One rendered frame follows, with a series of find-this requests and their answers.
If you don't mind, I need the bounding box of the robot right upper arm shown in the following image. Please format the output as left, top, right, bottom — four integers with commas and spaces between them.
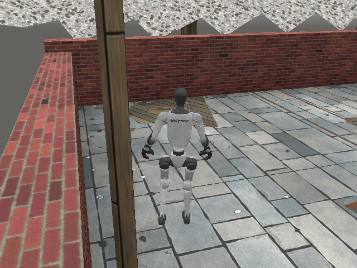
191, 112, 207, 142

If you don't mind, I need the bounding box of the left robot forearm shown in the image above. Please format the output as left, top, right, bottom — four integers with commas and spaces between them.
143, 132, 155, 151

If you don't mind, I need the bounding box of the right robot forearm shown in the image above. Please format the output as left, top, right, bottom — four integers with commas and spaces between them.
201, 134, 211, 152

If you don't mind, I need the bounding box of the left robot hand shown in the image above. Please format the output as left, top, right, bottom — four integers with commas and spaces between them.
141, 148, 154, 159

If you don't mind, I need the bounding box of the robot left foot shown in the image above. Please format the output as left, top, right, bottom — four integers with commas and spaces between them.
158, 214, 166, 225

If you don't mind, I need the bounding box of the right robot hand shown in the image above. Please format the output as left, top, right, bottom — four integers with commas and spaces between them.
199, 150, 212, 160

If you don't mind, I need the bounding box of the left robot shin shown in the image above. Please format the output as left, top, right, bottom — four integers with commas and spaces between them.
160, 179, 167, 218

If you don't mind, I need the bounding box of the robot left upper arm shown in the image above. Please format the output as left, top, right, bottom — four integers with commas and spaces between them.
150, 112, 168, 142

